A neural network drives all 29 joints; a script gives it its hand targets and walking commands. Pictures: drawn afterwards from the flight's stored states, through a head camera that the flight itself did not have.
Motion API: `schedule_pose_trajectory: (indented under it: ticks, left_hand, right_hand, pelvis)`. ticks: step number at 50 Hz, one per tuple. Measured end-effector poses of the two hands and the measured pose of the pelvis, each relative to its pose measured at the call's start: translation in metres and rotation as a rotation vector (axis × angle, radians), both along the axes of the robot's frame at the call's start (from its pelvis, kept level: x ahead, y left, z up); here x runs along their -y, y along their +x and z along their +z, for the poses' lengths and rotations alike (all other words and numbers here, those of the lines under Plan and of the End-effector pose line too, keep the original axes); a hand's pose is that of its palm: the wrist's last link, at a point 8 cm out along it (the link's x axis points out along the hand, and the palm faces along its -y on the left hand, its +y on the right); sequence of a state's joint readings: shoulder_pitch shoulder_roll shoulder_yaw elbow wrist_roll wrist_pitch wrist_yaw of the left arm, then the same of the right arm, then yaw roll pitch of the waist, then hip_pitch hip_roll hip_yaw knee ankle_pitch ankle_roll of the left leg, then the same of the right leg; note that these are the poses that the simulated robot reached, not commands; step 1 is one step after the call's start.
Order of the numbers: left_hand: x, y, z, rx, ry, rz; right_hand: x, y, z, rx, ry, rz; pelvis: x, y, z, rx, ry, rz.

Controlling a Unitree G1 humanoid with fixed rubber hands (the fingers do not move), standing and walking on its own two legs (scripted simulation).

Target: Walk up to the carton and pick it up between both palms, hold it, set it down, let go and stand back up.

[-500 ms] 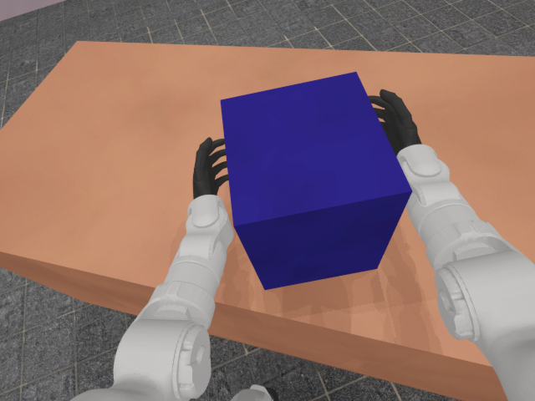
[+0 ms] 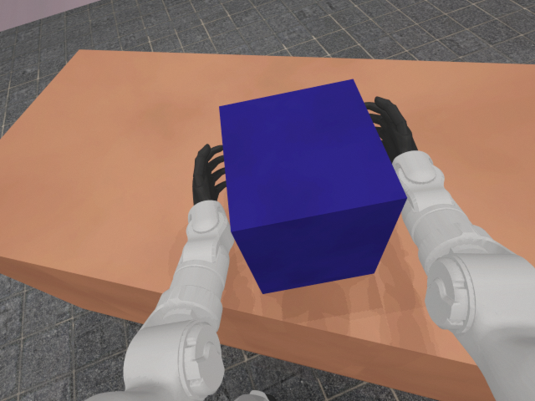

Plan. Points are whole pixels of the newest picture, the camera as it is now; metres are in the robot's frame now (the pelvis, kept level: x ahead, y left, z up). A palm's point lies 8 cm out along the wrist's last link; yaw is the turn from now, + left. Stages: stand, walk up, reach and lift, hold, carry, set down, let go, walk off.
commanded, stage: reach and lift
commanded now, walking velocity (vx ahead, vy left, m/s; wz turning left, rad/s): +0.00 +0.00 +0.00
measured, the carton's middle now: (303, 197) +0.42 +0.06 +0.02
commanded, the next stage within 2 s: none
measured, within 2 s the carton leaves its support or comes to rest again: leaves its support in 0.82 s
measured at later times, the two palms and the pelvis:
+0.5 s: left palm (208, 198) +0.38 +0.20 +0.05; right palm (398, 150) +0.49 -0.07 +0.07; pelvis +0.00 +0.00 +0.00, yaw +0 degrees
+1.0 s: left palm (204, 204) +0.36 +0.20 +0.06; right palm (400, 158) +0.47 -0.07 +0.08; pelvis -0.01 +0.00 +0.00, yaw +0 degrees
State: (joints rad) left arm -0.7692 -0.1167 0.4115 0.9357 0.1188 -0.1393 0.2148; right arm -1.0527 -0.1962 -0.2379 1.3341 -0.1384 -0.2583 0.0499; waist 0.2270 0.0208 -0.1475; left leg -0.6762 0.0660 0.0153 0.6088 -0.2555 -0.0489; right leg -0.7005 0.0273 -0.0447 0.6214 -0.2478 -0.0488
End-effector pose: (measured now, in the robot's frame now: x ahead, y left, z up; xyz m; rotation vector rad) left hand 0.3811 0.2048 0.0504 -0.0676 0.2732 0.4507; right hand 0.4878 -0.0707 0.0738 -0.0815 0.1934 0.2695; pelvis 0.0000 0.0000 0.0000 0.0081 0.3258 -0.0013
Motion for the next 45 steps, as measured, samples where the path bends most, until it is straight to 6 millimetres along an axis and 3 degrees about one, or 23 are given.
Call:
schedule_pose_trajectory:
  ticks: [29, 45]
  left_hand:
    - [0.002, -0.001, 0.000, 0.009, 0.000, 0.015]
    - [0.002, -0.013, 0.005, 0.041, 0.003, 0.023]
  right_hand:
    - [0.000, -0.001, -0.001, 0.011, 0.003, -0.005]
    - [0.000, -0.015, 0.003, 0.048, 0.016, -0.015]
  pelvis:
    - [0.000, 0.000, 0.000, 0.000, 0.000, 0.000]
    - [0.000, -0.005, 0.000, 0.007, 0.000, 0.000]
